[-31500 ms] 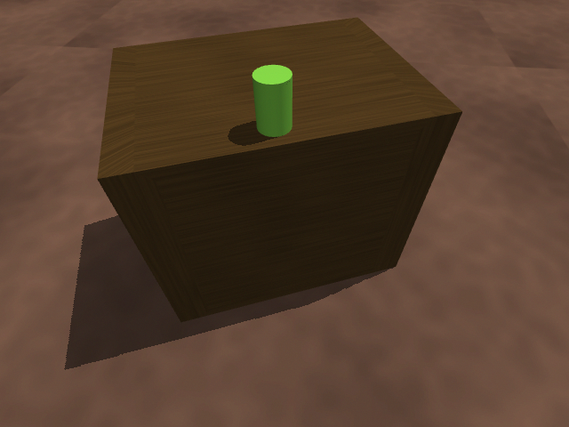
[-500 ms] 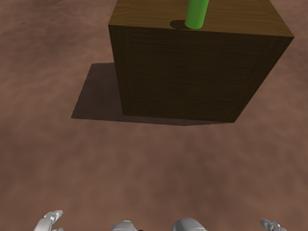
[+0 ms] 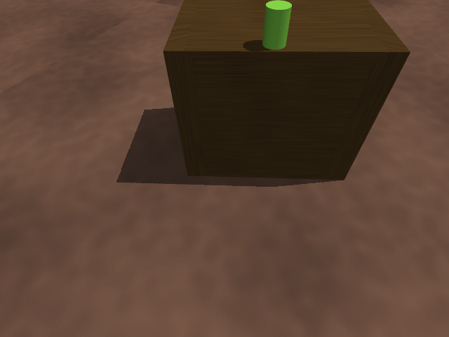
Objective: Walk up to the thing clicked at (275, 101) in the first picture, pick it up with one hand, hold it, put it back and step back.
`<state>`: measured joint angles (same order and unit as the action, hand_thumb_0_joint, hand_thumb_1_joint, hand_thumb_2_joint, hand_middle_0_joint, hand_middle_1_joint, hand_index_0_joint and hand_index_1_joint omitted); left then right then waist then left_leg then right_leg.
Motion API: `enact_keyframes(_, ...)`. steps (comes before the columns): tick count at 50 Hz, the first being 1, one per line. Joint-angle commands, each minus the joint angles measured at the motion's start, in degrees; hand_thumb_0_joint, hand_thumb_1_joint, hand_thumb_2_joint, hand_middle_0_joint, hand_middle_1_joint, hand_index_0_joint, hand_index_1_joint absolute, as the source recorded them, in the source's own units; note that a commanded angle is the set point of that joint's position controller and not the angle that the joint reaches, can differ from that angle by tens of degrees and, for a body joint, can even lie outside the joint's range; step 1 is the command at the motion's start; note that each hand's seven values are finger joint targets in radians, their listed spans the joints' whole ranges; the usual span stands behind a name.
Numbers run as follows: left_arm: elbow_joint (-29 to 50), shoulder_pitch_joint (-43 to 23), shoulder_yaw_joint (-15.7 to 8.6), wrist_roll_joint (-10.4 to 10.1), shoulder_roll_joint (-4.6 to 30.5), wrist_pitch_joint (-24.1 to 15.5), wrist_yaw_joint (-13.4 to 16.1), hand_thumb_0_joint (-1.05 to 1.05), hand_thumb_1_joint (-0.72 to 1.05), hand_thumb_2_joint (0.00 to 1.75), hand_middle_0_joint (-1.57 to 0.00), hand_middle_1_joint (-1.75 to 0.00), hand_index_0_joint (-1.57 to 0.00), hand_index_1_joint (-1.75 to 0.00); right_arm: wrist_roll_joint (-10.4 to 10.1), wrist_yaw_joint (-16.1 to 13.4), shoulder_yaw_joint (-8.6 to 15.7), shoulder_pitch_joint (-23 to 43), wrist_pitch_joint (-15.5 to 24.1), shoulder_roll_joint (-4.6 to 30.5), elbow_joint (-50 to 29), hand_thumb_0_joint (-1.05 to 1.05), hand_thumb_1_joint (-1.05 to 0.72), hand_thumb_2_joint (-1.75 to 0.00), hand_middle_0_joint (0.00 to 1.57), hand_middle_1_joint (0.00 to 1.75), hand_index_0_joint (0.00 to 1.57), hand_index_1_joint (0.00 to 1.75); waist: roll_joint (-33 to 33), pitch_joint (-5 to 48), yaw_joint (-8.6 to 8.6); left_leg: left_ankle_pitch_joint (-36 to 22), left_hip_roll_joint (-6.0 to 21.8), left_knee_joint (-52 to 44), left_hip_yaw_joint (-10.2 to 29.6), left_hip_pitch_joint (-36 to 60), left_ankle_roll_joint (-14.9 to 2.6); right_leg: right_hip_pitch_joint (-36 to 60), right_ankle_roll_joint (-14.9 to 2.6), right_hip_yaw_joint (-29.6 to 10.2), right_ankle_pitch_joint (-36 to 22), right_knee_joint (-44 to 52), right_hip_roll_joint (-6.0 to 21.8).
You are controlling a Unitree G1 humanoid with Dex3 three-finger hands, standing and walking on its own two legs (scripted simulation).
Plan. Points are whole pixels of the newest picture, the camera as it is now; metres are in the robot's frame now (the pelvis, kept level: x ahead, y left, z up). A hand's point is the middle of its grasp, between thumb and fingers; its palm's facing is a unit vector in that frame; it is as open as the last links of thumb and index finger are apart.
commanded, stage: step back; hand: right
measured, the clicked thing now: (276, 25) +1.10 -0.14 +0.06
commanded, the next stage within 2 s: stand in 0.60 s
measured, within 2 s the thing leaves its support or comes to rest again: neither
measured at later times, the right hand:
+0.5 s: hand out of the picture +0.12 -0.26 -0.16, palm faces -0.11 +0.92 -0.37, open 7.4 cm
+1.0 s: hand (353, 307) +0.21 -0.23 -0.13, palm faces -0.05 +0.94 -0.33, open 7.4 cm
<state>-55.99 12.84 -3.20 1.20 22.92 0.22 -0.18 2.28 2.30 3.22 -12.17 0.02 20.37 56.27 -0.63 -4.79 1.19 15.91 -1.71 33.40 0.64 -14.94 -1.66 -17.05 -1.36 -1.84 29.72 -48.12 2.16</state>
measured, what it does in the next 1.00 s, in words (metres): steps on the spot: right foot, then left foot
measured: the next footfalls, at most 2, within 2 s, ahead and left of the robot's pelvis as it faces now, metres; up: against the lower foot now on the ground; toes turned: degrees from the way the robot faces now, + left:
right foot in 0.16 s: +0.09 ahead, -0.13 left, +0.00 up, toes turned +1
left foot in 0.48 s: +0.12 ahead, +0.14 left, +0.00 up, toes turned +3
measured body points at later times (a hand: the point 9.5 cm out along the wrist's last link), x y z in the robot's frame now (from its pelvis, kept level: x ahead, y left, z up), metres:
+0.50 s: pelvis +0.05 +0.00 +0.00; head +0.08 +0.00 +0.45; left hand +0.11 +0.32 -0.12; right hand +0.13 -0.31 -0.13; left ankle +0.08 +0.14 -0.73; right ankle +0.03 -0.12 -0.73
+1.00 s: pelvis +0.07 +0.01 +0.02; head +0.08 +0.01 +0.47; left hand +0.15 +0.31 -0.11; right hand +0.21 -0.28 -0.11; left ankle +0.08 +0.14 -0.73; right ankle +0.05 -0.13 -0.73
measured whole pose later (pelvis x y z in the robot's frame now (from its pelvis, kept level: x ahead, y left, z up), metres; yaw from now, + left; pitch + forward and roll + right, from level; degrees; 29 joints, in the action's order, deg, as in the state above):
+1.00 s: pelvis +0.07 +0.01 +0.02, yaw +2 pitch -3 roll +0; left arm -62.9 4.7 0.2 0.0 19.7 -1.1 -0.2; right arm 0.2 0.5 0.6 -1.1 0.7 19.7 62.3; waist 0.3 -4.3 0.9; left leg 10.7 1.2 22.0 -0.8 -7.9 0.8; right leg -4.1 1.7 0.1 14.0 -21.4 2.0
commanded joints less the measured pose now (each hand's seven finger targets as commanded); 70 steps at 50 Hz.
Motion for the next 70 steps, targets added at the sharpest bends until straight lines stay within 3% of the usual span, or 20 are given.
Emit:
enact_keyframes(1,4.4,-1.4,-2.8,0.0,11.6,-2.8,0.2,0.00,0.90,0.90,-0.20,-0.30,-0.20,-0.30,0.3,-1.3,4.2,3.0,1.8,16.4,-5.1,0.00,-0.90,-0.90,0.20,0.30,0.20,0.30,8.0,0.3,-0.69,18.8,15.6,-19.0,21.4,2.5,-10.26,-9.3,-0.89,0.5,1.0,0.6,1.2)
enact_keyframes(4,3.3,-0.7,-3.2,0.0,10.0,-2.9,-0.2,0.00,0.90,0.90,-0.20,-0.30,-0.20,-0.30,0.2,-1.2,4.1,3.0,1.6,16.4,-5.0,0.00,-0.90,-0.90,0.20,0.30,0.20,0.30,10.3,1.3,-1.25,13.0,13.2,-17.3,17.2,-1.7,-8.67,-1.1,0.15,3.8,-4.1,8.3,-1.3)
enact_keyframes(7,0.7,3.8,-3.2,0.5,9.2,-3.3,0.8,0.00,0.90,0.90,-0.20,-0.30,-0.20,-0.30,-1.0,-1.3,2.2,7.1,0.3,11.8,-6.0,0.00,-0.90,-0.90,0.20,0.30,0.20,0.30,7.0,3.9,3.22,9.9,8.7,-7.0,9.2,-10.1,-3.91,14.5,-0.35,5.1,-14.1,23.5,-3.2)
enact_keyframes(8,0.1,5.8,-4.3,1.0,12.1,-3.4,1.2,0.00,0.90,0.90,-0.20,-0.30,-0.20,-0.30,-1.3,-1.6,1.3,6.2,0.1,8.6,-6.4,0.00,-0.90,-0.90,0.20,0.30,0.20,0.30,-0.9,3.7,4.33,12.7,3.8,1.7,7.1,-15.8,-1.59,17.3,-1.08,-5.1,-7.9,27.8,2.0)
enact_keyframes(9,0.9,6.1,-5.3,1.7,16.6,-3.6,1.6,0.00,0.90,0.90,-0.20,-0.30,-0.20,-0.30,-1.2,-2.1,0.5,5.4,0.1,6.5,-7.2,0.00,-0.90,-0.90,0.20,0.30,0.20,0.30,-10.2,2.3,4.75,15.1,-3.7,12.1,6.0,-21.9,0.88,15.9,-4.36,-24.6,6.6,37.0,14.2)
enact_keyframes(10,3.0,-0.6,-5.5,1.6,18.4,-3.4,1.5,0.00,0.90,0.90,-0.20,-0.30,-0.20,-0.30,-0.6,-2.7,1.7,3.9,-0.2,10.7,-5.4,0.00,-0.90,-0.90,0.20,0.30,0.20,0.30,-4.8,-0.1,2.82,15.0,0.2,17.5,7.7,-17.9,1.43,5.6,-8.93,-28.8,16.5,39.5,20.9)
enact_keyframes(12,5.4,-7.1,-4.9,1.3,15.9,-3.7,1.4,0.00,0.90,0.90,-0.20,-0.30,-0.20,-0.30,-1.0,-2.5,2.3,-0.9,0.1,13.8,-2.9,0.00,-0.90,-0.90,0.20,0.30,0.20,0.30,-3.4,-2.4,-0.35,12.0,3.6,19.0,8.2,-13.9,1.68,2.4,-11.54,-23.8,10.7,36.9,19.3)
enact_keyframes(14,5.1,-6.5,-3.9,0.7,13.2,-4.0,1.4,0.00,0.90,0.90,-0.20,-0.30,-0.20,-0.30,-1.2,-2.4,2.0,-1.2,0.4,12.4,-1.6,0.00,-0.90,-0.90,0.20,0.30,0.20,0.30,-4.6,-0.3,-0.32,8.5,2.7,16.8,8.2,-12.9,1.82,5.9,-8.43,-13.4,-5.1,33.9,13.4)
enact_keyframes(22,4.1,-5.8,-3.4,-0.2,13.6,-3.3,1.2,0.00,0.90,0.90,-0.20,-0.30,-0.20,-0.30,-0.5,-2.0,1.5,-0.1,1.4,10.0,-1.2,0.00,-0.90,-0.90,0.20,0.30,0.20,0.30,-8.0,4.9,-0.31,1.1,1.8,-2.6,-2.9,-1.1,1.90,8.4,-6.68,-1.1,-41.7,18.8,11.4)
enact_keyframes(24,4.3,-5.7,-2.5,-0.4,11.8,-2.7,1.2,0.00,0.90,0.90,-0.20,-0.30,-0.20,-0.30,-0.4,-2.5,2.3,-1.4,1.8,11.3,0.0,0.00,-0.90,-0.90,0.20,0.30,0.20,0.30,-3.8,7.4,-1.13,-14.3,2.5,-8.2,-0.9,6.0,0.11,6.8,-3.13,1.7,-42.1,11.3,8.3)
enact_keyframes(25,5.1,-5.8,-2.0,-0.8,9.9,-2.5,1.2,0.00,0.90,0.90,-0.20,-0.30,-0.20,-0.30,-0.2,-3.0,3.0,-2.6,2.1,14.0,0.2,0.00,-0.90,-0.90,0.20,0.30,0.20,0.30,2.9,10.6,-1.82,-23.5,8.5,-8.3,6.1,10.3,-2.17,3.7,-1.16,3.5,-37.0,5.2,5.3)
enact_keyframes(26,4.9,-6.2,-1.0,-1.9,7.7,-2.0,1.2,0.00,0.90,0.90,-0.20,-0.30,-0.20,-0.30,-0.5,-3.2,2.7,1.1,2.3,15.8,-1.0,0.00,-0.90,-0.90,0.20,0.30,0.20,0.30,8.9,9.7,-0.58,-22.2,15.8,-10.5,17.6,7.8,-6.98,-0.6,1.36,5.0,-20.3,3.4,-0.7)
enact_keyframes(27,3.5,-6.9,-1.7,-1.9,9.5,-1.4,1.5,0.00,0.90,0.90,-0.20,-0.30,-0.20,-0.30,-1.2,-3.1,2.7,3.6,2.2,17.6,-1.4,0.00,-0.90,-0.90,0.20,0.30,0.20,0.30,10.0,8.9,-0.79,-18.0,19.9,-11.3,20.6,2.7,-11.67,2.4,0.51,3.6,-1.2,4.8,-0.9)
enact_keyframes(30,0.4,-5.5,-0.6,-1.4,7.5,-1.2,0.8,0.00,0.90,0.90,-0.20,-0.30,-0.20,-0.30,-0.8,-3.0,1.5,7.6,1.7,14.2,-1.4,0.00,-0.90,-0.90,0.20,0.30,0.20,0.30,8.2,4.5,0.15,-12.1,15.1,-13.7,13.8,2.7,-7.45,2.2,0.06,0.8,-1.3,11.7,0.5)
enact_keyframes(33,-1.7,-2.8,-0.1,-1.4,8.0,-1.9,0.8,0.00,0.90,0.90,-0.20,-0.30,-0.20,-0.30,-1.7,-3.1,1.3,8.2,2.4,13.8,-0.4,0.00,-0.90,-0.90,0.20,0.30,0.20,0.30,7.0,9.6,1.16,-26.7,11.9,-7.8,8.3,6.0,-1.86,11.2,0.67,-0.9,-24.9,22.9,2.5)
enact_keyframes(35,-1.4,-5.2,-0.2,-0.8,11.4,-2.9,1.4,0.00,0.90,0.90,-0.20,-0.30,-0.20,-0.30,-2.7,-3.1,1.0,8.2,2.2,11.7,-0.4,0.00,-0.90,-0.90,0.20,0.30,0.20,0.30,3.6,12.5,-0.65,-26.1,8.5,-4.8,4.8,6.9,0.13,14.7,-0.66,-4.3,-41.6,24.0,6.6)
enact_keyframes(38,-2.7,-8.4,0.6,-1.2,9.3,-2.4,0.8,0.00,0.90,0.90,-0.20,-0.30,-0.20,-0.30,-2.2,-3.1,0.6,8.7,2.3,12.3,1.6,0.00,-0.90,-0.90,0.20,0.30,0.20,0.30,2.3,10.4,-1.41,-26.6,9.8,-9.4,5.2,12.6,-0.50,9.8,0.20,-1.5,-34.2,23.4,4.2)
enact_keyframes(43,-3.6,-8.8,1.0,-1.1,9.2,-2.5,0.9,0.00,0.90,0.90,-0.20,-0.30,-0.20,-0.30,-2.1,-2.9,0.3,10.6,2.1,12.0,2.3,0.00,-0.90,-0.90,0.20,0.30,0.20,0.30,0.5,9.2,-1.35,-28.7,9.8,-11.0,3.9,12.5,-0.07,11.8,0.66,-1.4,-37.5,26.7,4.9)
enact_keyframes(56,-4.9,-10.3,0.8,-0.6,9.9,-2.5,0.7,0.00,0.90,0.90,-0.20,-0.30,-0.20,-0.30,-2.0,-2.1,-0.3,13.3,1.5,10.9,4.3,0.00,-0.90,-0.90,0.20,0.30,0.20,0.30,0.5,4.9,-1.16,-11.0,8.8,-17.3,3.6,9.4,1.38,10.6,0.85,-2.3,-21.8,33.8,5.3)
enact_keyframes(70,-5.3,-9.5,0.7,-0.6,9.9,-2.3,0.2,0.00,0.90,0.90,-0.20,-0.30,-0.20,-0.30,-1.6,-2.0,-0.4,9.7,1.8,11.8,6.0,0.00,-0.90,-0.90,0.20,0.30,0.20,0.30,0.6,4.9,-1.33,-5.8,9.0,-18.2,4.4,8.1,1.28,8.6,0.43,-3.2,-16.4,34.4,5.1)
